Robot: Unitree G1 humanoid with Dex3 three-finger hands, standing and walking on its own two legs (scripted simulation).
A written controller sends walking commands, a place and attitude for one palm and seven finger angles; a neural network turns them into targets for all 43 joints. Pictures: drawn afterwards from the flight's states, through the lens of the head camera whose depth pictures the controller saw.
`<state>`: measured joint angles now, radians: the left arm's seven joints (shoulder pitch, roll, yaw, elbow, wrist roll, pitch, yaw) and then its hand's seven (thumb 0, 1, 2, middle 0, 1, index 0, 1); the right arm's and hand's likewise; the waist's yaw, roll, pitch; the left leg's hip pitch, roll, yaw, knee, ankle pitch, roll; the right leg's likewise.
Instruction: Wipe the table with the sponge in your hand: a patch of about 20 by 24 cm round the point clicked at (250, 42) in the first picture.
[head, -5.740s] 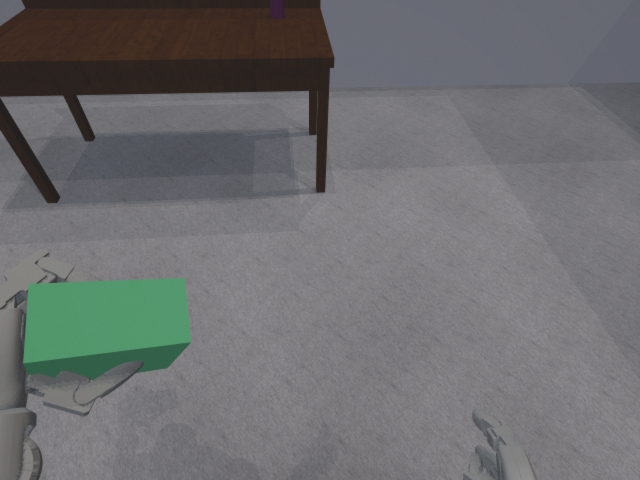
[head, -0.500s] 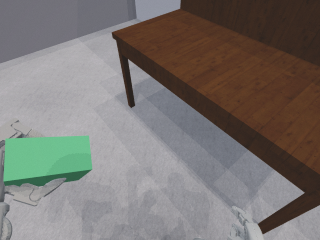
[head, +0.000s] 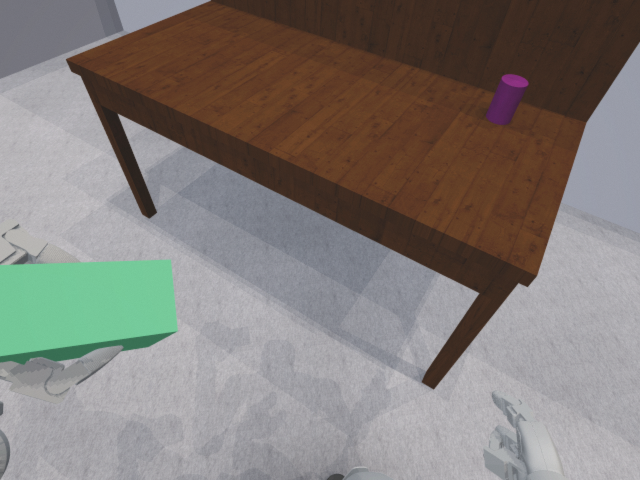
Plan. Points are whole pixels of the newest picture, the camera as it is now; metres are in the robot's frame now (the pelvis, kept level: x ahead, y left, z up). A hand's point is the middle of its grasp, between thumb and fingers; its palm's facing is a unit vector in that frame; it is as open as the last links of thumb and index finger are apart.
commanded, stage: turn to face it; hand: left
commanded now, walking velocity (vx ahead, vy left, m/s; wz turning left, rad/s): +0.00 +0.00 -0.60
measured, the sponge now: (111, 312) +0.22 +0.22 +0.16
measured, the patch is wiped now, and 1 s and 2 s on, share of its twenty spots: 0.00 0.00 0.00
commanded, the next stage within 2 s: take the last steps up to it in 1.36 s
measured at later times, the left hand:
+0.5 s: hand (274, 324) +0.22 +0.07 +0.18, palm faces +0.02 -0.82 -0.57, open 9.9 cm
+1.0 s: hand (377, 366) +0.19 -0.02 +0.18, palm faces -0.15 -0.86 -0.48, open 9.9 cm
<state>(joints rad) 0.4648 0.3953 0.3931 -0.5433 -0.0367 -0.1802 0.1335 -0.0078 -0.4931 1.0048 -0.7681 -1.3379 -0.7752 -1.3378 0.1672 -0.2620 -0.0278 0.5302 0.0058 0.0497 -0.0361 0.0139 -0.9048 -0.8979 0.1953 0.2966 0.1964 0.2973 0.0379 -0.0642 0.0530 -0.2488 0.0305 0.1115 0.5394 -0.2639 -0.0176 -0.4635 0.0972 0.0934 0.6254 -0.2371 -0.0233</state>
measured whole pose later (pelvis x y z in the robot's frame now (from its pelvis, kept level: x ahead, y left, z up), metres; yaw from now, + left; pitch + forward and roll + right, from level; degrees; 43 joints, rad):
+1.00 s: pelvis -0.13 -0.08 +0.00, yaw -37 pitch -1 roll -1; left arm 0.42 0.40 0.37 -0.52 -0.02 -0.19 0.13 -0.01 -0.49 1.01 -0.77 -1.34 -0.77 -1.34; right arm 0.21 -0.13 0.05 0.51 0.01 -0.06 0.01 0.01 -0.90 -0.90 0.20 0.30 0.20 0.30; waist 0.06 0.04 0.11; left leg -0.24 0.22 0.18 0.61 -0.33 -0.10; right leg -0.31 -0.01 -0.08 0.63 -0.33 0.05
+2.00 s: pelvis -0.19 -0.07 +0.00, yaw -46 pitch -1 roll +1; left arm 0.50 0.36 0.35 -0.50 -0.01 -0.23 0.16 -0.01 -0.49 1.01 -0.77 -1.34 -0.77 -1.34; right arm 0.26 -0.27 -0.05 0.62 0.00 -0.05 -0.08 0.02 -0.90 -0.90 0.20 0.30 0.20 0.30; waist 0.01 0.00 0.04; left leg -0.26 0.06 0.14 0.49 -0.24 0.01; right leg -0.24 -0.09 -0.11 0.57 -0.32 0.02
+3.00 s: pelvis -0.01 -0.16 +0.00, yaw -47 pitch +0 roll +1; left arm 0.46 0.36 0.36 -0.46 -0.02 -0.23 0.13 -0.01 -0.49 1.02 -0.77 -1.34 -0.77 -1.34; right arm 0.18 -0.19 0.00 0.67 0.01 -0.05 -0.04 0.01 -0.90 -0.90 0.20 0.30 0.20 0.30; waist 0.01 0.05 0.08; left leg -0.45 0.04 0.07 1.11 -0.43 -0.03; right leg -0.30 -0.08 -0.19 0.64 -0.34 -0.04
